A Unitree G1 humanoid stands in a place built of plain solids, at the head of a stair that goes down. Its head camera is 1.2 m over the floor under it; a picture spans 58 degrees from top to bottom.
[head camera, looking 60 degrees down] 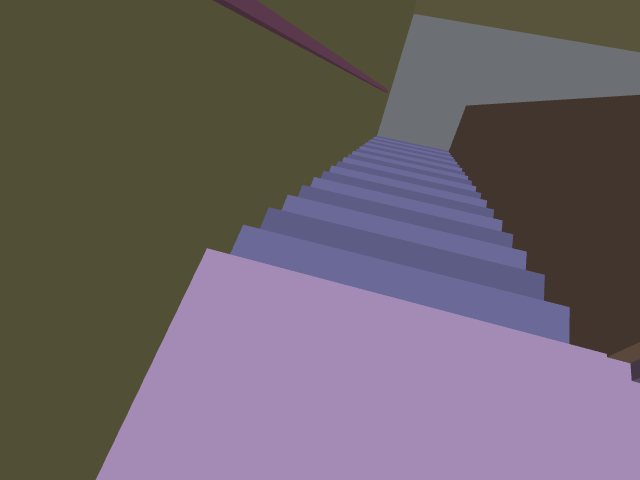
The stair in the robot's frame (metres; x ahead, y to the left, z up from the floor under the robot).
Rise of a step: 0.21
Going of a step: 0.23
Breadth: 1.20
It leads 16 degrees to the right of straight ahead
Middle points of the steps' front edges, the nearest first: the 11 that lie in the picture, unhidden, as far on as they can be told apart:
0.50 -0.22 0.00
0.72 -0.28 -0.21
0.94 -0.35 -0.41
1.16 -0.41 -0.62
1.37 -0.48 -0.82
1.59 -0.54 -1.03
1.81 -0.60 -1.24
2.03 -0.67 -1.44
2.25 -0.73 -1.65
2.47 -0.80 -1.85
2.69 -0.86 -2.06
